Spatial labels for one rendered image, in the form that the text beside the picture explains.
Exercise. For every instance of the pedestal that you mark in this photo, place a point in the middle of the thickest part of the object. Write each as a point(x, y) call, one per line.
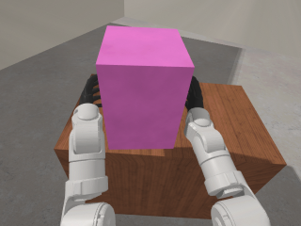
point(170, 182)

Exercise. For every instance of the robot left upper arm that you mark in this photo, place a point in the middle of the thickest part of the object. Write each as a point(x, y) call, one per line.
point(90, 214)

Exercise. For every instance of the robot left hand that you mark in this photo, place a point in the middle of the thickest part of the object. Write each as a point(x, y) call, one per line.
point(87, 94)

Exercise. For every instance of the robot right forearm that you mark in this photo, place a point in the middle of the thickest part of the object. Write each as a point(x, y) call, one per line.
point(222, 179)

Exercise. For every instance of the robot right hand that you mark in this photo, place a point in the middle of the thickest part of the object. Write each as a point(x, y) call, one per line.
point(194, 95)

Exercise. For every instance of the robot left forearm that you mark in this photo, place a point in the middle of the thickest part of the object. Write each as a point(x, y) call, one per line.
point(87, 179)

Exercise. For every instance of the robot right upper arm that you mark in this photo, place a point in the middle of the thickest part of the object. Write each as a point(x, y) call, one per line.
point(239, 211)

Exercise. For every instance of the carton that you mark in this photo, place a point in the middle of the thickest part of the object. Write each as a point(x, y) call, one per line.
point(144, 75)

